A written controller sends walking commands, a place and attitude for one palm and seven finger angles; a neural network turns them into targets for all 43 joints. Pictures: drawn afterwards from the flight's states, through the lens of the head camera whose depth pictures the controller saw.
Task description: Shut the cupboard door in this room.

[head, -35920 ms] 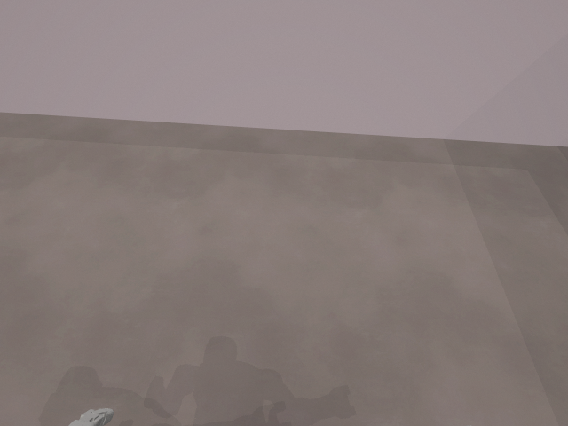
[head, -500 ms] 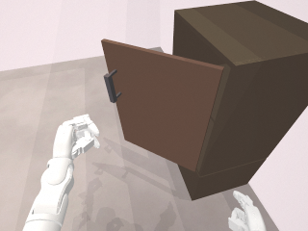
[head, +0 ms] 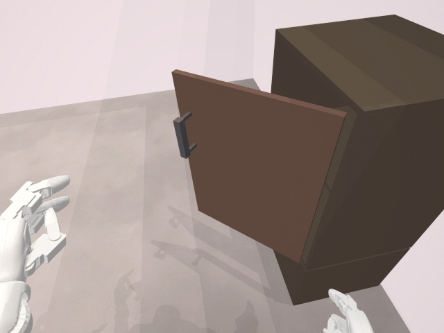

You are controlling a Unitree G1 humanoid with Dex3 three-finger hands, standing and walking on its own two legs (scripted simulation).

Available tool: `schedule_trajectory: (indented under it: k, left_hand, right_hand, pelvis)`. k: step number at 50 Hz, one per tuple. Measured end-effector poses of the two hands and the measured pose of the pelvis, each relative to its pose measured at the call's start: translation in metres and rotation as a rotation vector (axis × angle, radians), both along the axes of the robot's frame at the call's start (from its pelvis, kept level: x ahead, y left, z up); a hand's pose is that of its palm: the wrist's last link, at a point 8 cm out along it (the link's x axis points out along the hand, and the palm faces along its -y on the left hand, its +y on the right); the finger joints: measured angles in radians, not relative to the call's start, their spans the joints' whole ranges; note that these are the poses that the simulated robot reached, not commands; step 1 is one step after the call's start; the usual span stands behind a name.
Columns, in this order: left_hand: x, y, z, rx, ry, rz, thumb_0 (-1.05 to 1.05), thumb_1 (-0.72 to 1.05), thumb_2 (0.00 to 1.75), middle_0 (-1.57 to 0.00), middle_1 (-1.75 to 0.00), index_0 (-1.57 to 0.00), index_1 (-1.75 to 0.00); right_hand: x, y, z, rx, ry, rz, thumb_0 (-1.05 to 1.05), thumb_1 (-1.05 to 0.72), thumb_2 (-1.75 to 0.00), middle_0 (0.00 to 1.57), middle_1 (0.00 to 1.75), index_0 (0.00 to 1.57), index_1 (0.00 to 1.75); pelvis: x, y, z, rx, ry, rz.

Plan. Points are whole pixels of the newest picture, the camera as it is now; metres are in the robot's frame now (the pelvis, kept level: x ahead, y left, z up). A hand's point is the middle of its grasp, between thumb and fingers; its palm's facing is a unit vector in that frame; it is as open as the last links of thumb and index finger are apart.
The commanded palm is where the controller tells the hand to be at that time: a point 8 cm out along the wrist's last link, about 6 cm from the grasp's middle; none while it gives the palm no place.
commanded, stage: draw the hand back to the body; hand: left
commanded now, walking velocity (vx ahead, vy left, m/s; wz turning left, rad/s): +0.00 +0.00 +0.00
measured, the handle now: (186, 135) +0.62 +0.18 +0.01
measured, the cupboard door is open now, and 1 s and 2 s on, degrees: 46 46 46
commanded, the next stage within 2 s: step back with the hand held close in 0.40 s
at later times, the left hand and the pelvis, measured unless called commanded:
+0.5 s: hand (52, 247) +0.18 +0.25 +0.16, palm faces +0.44 -0.80 -0.40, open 7.4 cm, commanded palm +0.13 +0.29 +0.17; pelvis -0.01 -0.01 +0.00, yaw +0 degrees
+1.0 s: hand (31, 260) +0.16 +0.28 +0.15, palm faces +0.37 -0.77 -0.52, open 7.4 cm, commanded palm +0.10 +0.31 +0.17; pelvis -0.04 +0.01 -0.01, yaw -1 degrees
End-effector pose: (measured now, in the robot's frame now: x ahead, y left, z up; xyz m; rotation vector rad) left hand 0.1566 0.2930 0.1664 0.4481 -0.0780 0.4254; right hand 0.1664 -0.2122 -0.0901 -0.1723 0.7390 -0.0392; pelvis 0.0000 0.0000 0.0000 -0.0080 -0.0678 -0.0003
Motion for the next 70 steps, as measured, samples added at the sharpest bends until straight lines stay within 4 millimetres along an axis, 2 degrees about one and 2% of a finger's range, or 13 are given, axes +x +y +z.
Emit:
schedule_trajectory:
  k: [4,8,14,21,28,34,40,45,54,62,70]
  left_hand:
    - [-0.017,0.008,0.010,0.047,-0.017,0.034,0.02,0.89,0.90,-0.36,-0.47,-0.36,-0.47]
    - [-0.025,0.010,0.008,0.039,-0.029,0.060,0.02,0.89,0.90,-0.28,-0.39,-0.29,-0.39]
    - [-0.023,0.004,-0.001,-0.005,-0.035,0.046,0.02,0.89,0.90,-0.23,-0.33,-0.23,-0.33]
    - [-0.021,-0.003,0.006,0.016,-0.057,0.005,0.02,0.89,0.90,-0.21,-0.31,-0.21,-0.31]
    - [-0.021,-0.003,0.009,0.034,-0.053,0.007,0.02,0.89,0.90,-0.21,-0.31,-0.21,-0.30]
    - [-0.019,0.002,0.008,0.080,-0.034,-0.006,0.01,0.89,0.90,-0.21,-0.30,-0.21,-0.30]
    - [-0.018,0.007,0.005,0.105,0.007,-0.042,0.02,0.89,0.90,-0.21,-0.30,-0.21,-0.30]
    - [-0.024,0.014,0.009,0.139,0.000,-0.062,0.02,0.89,0.90,-0.21,-0.30,-0.21,-0.30]
    - [-0.050,0.019,0.009,0.163,-0.056,-0.063,0.01,0.89,0.90,-0.21,-0.30,-0.21,-0.30]
    - [-0.077,0.020,0.003,0.158,-0.114,-0.039,0.01,0.88,0.90,-0.21,-0.30,-0.21,-0.30]
    - [-0.087,0.022,0.006,0.173,-0.176,-0.057,0.01,0.88,0.90,-0.21,-0.30,-0.21,-0.30]
  right_hand:
    - [-0.003,-0.007,0.001,-0.011,-0.010,-0.015,0.01,-0.90,-0.90,0.21,0.30,0.20,0.30]
    - [-0.005,-0.011,0.002,-0.026,-0.020,-0.014,0.01,-0.90,-0.90,0.20,0.30,0.20,0.30]
    - [-0.005,-0.013,0.007,-0.035,-0.047,-0.016,0.01,-0.90,-0.90,0.20,0.30,0.20,0.30]
    - [-0.007,-0.011,0.011,-0.022,-0.079,-0.020,0.01,-0.90,-0.90,0.20,0.30,0.20,0.30]
    - [-0.010,-0.012,0.008,-0.012,-0.059,-0.021,0.01,-0.90,-0.90,0.21,0.30,0.20,0.30]
    - [-0.016,-0.023,0.002,-0.041,-0.008,-0.061,0.01,-0.90,-0.90,0.21,0.30,0.20,0.30]
    - [-0.027,-0.030,0.000,-0.080,0.039,-0.119,0.01,-0.90,-0.90,0.21,0.30,0.20,0.30]
    - [-0.037,-0.028,0.003,-0.092,0.039,-0.141,0.01,-0.90,-0.90,0.20,0.30,0.20,0.30]
    - [-0.059,-0.017,0.007,-0.095,0.002,-0.125,0.01,-0.90,-0.90,0.21,0.30,0.20,0.30]
    - [-0.086,-0.017,0.001,-0.119,0.012,-0.096,0.01,-0.90,-0.90,0.21,0.30,0.20,0.30]
    - [-0.111,-0.019,0.000,-0.155,0.039,-0.095,0.01,-0.90,-0.90,0.21,0.30,0.20,0.30]
  pelvis:
    - [-0.002,0.000,0.000,-0.001,-0.002,0.000]
    - [-0.006,0.000,0.000,0.000,-0.007,0.004]
    - [-0.011,-0.002,0.000,0.002,-0.014,0.003]
    - [-0.013,-0.005,0.000,0.001,-0.019,-0.004]
    - [-0.013,-0.007,0.000,-0.001,-0.010,-0.005]
    - [-0.016,-0.003,-0.002,-0.014,0.055,0.002]
    - [-0.021,0.006,-0.004,-0.005,0.082,-0.003]
    - [-0.031,0.011,-0.006,0.000,0.087,-0.012]
    - [-0.057,0.014,-0.012,-0.004,0.086,-0.012]
    - [-0.077,0.012,-0.018,-0.022,0.080,0.002]
    - [-0.088,0.013,-0.019,-0.034,0.079,0.019]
